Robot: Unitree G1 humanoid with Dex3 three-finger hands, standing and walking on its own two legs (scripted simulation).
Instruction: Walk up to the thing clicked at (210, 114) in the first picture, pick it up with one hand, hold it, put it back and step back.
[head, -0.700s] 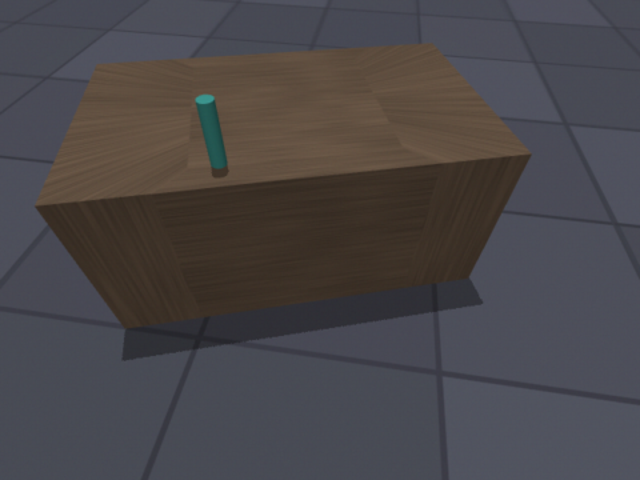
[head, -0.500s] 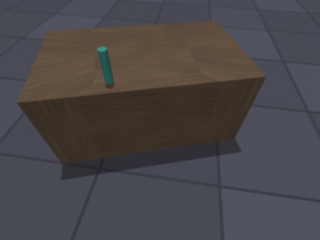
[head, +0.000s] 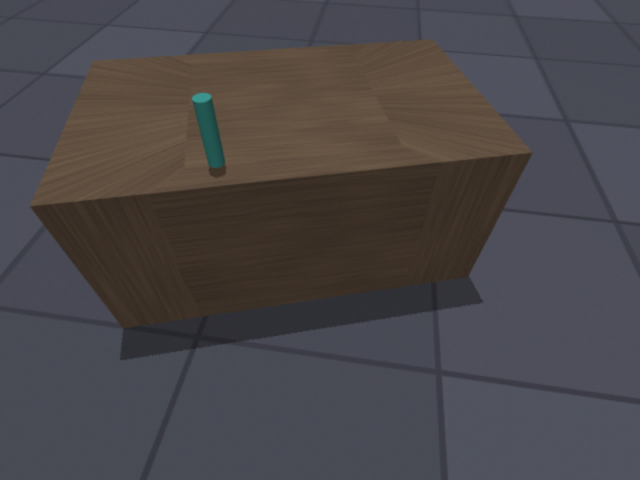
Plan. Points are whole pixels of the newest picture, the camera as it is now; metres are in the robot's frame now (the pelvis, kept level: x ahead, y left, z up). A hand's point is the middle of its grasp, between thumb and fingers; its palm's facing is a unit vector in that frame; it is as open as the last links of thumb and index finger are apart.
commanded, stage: stand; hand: left
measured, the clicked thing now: (209, 132) +0.89 +0.28 -0.09
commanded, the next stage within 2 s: walk up in 0.42 s
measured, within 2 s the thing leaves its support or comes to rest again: neither
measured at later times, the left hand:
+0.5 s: hand out of the picture +0.09 +0.25 -0.15, palm faces +0.00 -0.94 -0.33, open 7.3 cm
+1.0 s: hand out of the picture +0.12 +0.24 -0.17, palm faces +0.12 -0.92 -0.37, open 7.4 cm
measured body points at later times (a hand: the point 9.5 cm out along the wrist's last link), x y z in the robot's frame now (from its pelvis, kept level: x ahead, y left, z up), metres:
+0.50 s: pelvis +0.01 +0.00 +0.00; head +0.01 +0.00 +0.45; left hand +0.09 +0.30 -0.13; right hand +0.08 -0.31 -0.13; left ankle +0.00 +0.12 -0.75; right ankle +0.00 -0.12 -0.74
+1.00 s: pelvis +0.15 -0.03 -0.02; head +0.19 -0.02 +0.42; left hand +0.11 +0.29 -0.14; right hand +0.30 -0.33 -0.13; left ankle +0.28 +0.09 -0.74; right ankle +0.04 -0.14 -0.75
